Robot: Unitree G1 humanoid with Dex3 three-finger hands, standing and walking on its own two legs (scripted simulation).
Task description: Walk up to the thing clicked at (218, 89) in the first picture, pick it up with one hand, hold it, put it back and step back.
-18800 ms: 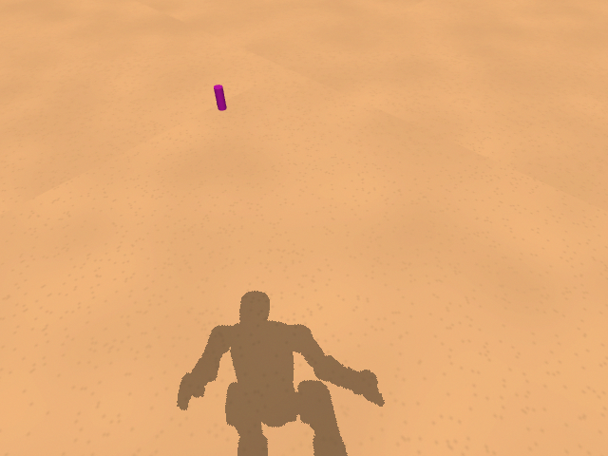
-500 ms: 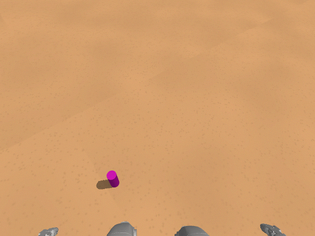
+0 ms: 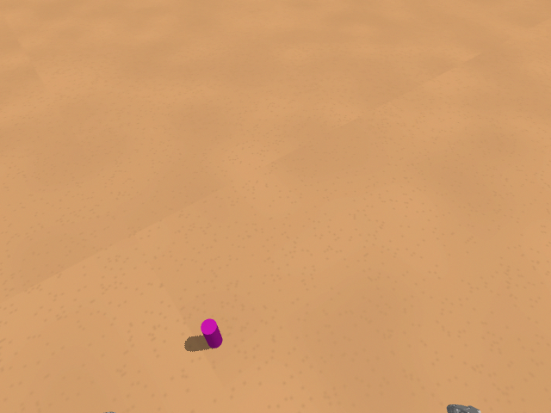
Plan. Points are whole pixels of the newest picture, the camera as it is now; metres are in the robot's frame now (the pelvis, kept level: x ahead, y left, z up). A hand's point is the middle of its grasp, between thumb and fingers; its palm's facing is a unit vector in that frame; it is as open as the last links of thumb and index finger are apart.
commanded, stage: walk up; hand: left
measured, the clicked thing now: (212, 334) +0.48 +0.25 -0.70
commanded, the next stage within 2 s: none
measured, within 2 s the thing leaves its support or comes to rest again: neither
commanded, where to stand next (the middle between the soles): +0.08 +0.00 m, yaw +1 degrees
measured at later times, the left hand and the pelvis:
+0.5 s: hand out of the picture +0.06 +0.26 -0.16, palm faces -0.01 -0.95 -0.32, open 7.3 cm; pelvis +0.00 +0.01 +0.00, yaw +1 degrees
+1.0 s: hand out of the picture +0.14 +0.29 -0.16, palm faces -0.03 -0.93 -0.36, open 7.3 cm; pelvis +0.09 +0.01 +0.00, yaw +2 degrees
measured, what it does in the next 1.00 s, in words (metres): lifts its right foot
